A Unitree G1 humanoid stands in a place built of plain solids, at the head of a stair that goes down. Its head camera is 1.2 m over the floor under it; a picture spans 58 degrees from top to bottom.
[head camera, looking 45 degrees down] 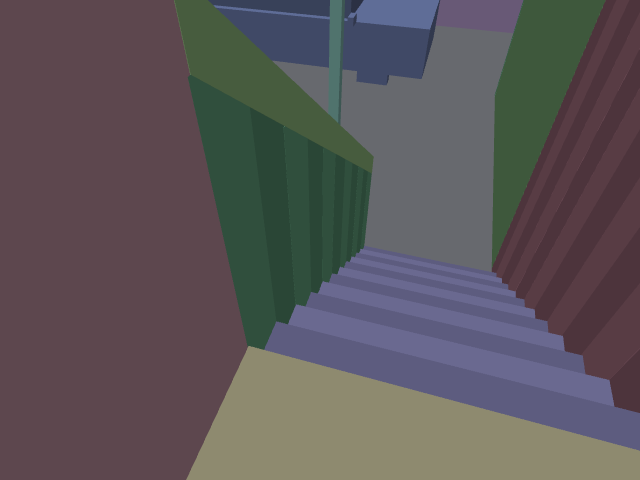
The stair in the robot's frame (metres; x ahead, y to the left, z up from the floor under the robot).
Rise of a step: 0.17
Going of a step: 0.21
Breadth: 1.25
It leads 16 degrees to the right of straight ahead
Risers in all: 12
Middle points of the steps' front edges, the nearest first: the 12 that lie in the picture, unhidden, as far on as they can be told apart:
0.55 -0.38 0.00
0.76 -0.44 -0.17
0.96 -0.50 -0.34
1.17 -0.56 -0.50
1.37 -0.62 -0.67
1.58 -0.68 -0.84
1.78 -0.74 -1.01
1.98 -0.80 -1.18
2.19 -0.86 -1.35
2.39 -0.92 -1.52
2.60 -0.98 -1.69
2.80 -1.04 -1.86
